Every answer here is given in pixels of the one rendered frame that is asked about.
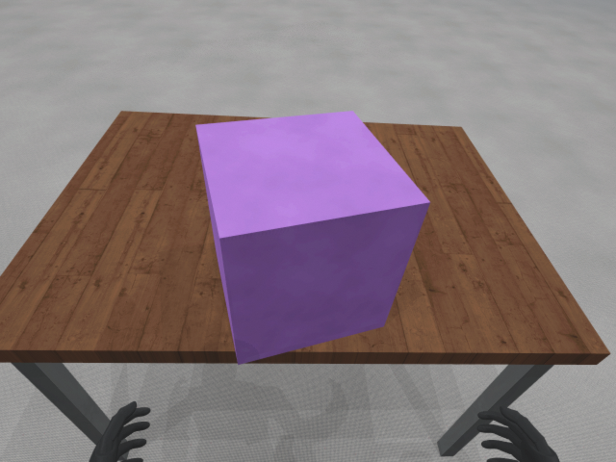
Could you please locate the carton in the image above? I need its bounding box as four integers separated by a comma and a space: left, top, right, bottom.
195, 111, 430, 365

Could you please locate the left robot hand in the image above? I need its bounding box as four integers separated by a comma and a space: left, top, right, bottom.
89, 401, 150, 462

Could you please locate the right robot hand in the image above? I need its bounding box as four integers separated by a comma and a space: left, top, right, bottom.
477, 406, 560, 462

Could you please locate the table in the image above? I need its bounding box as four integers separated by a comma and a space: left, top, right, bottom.
0, 111, 611, 461

